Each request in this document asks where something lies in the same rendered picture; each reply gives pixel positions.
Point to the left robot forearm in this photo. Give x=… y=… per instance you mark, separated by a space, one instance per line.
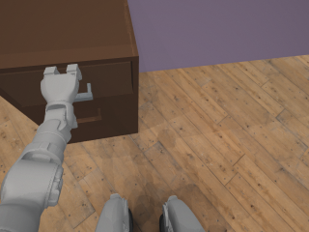
x=51 y=139

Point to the robot right thigh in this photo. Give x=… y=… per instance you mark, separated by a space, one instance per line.
x=177 y=215

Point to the robot left thigh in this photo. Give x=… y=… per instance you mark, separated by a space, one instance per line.
x=114 y=216

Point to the handle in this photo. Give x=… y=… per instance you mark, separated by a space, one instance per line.
x=89 y=120
x=88 y=96

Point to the robot left hand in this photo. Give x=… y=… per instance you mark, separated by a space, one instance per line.
x=62 y=87

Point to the robot thigh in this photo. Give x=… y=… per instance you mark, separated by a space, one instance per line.
x=114 y=216
x=177 y=215

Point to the drawer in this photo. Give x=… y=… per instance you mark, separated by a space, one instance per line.
x=105 y=79

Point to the cabinet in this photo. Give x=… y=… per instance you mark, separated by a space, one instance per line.
x=38 y=34

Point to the robot left upper arm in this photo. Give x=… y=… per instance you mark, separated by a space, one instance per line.
x=32 y=187

